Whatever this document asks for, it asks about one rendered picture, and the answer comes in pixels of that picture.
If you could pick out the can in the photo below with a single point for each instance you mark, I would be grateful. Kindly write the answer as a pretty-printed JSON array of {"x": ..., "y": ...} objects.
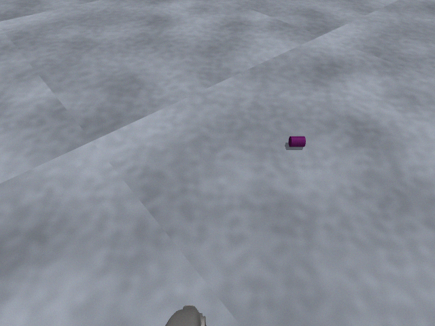
[{"x": 297, "y": 141}]

